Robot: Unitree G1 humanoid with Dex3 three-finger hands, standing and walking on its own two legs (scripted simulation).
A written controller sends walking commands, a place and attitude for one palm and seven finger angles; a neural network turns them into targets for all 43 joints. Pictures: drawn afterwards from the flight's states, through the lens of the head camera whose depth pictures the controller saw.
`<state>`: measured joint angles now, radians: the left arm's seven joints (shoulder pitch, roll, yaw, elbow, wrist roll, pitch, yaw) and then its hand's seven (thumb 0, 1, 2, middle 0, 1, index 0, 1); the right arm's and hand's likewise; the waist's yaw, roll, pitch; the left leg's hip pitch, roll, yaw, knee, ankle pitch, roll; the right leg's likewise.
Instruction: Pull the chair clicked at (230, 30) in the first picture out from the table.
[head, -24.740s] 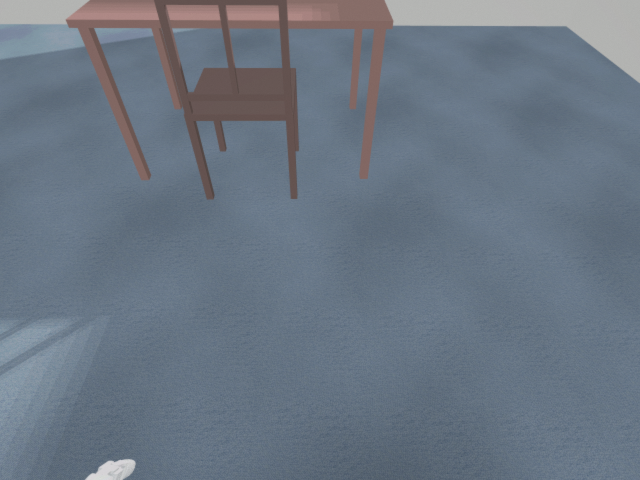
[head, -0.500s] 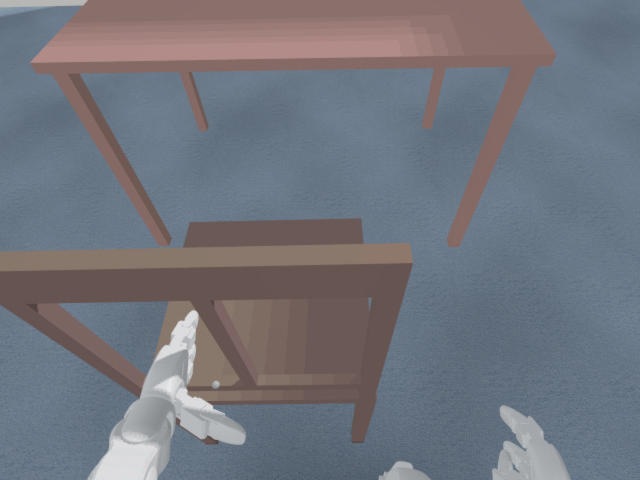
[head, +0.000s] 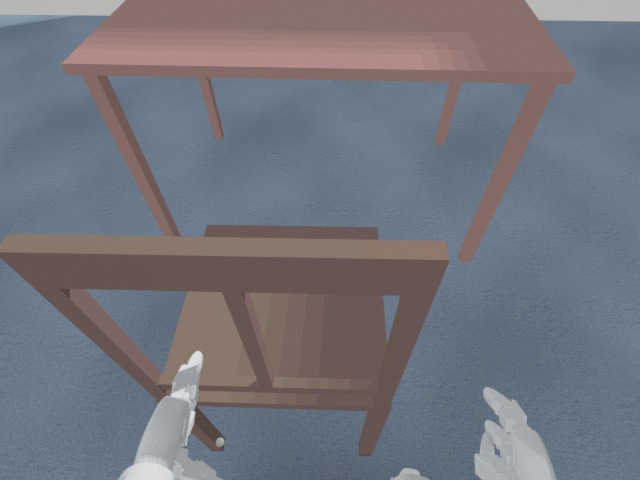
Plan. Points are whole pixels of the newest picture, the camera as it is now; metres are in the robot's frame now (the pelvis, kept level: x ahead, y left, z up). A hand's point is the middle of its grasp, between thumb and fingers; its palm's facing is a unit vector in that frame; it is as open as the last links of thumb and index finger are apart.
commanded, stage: draw the fingers out of the gap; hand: left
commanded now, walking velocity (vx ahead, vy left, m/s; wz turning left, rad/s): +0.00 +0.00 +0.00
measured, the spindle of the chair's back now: (254, 343) +0.31 +0.11 -0.03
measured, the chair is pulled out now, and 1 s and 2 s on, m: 0.53 0.53 0.53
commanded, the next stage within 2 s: draw the hand back to the body in 0.04 s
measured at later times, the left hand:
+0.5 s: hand (193, 434) +0.17 +0.13 +0.06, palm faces -0.04 -0.99 -0.10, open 17.5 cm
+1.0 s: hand (79, 417) +0.17 +0.21 +0.14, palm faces +0.35 -0.83 -0.43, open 14.5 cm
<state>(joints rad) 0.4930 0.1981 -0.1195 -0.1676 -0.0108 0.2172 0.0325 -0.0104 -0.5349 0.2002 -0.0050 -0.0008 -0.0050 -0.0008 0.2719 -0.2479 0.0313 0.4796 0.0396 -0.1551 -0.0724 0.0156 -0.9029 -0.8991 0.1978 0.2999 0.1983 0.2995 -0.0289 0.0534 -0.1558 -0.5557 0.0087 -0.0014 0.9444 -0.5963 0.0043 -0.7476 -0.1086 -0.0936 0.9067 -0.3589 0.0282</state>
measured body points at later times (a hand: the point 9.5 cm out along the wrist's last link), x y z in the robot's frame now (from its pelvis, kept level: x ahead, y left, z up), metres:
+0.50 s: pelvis -0.02 -0.01 -0.02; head +0.03 -0.02 +0.43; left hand +0.17 +0.19 +0.07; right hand +0.17 -0.24 -0.10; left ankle -0.08 +0.11 -0.68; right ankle +0.05 -0.15 -0.68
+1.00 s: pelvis -0.01 -0.02 +0.03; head -0.02 -0.06 +0.48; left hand +0.14 +0.25 +0.16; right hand +0.16 -0.26 -0.06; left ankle -0.08 +0.11 -0.68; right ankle +0.05 -0.15 -0.68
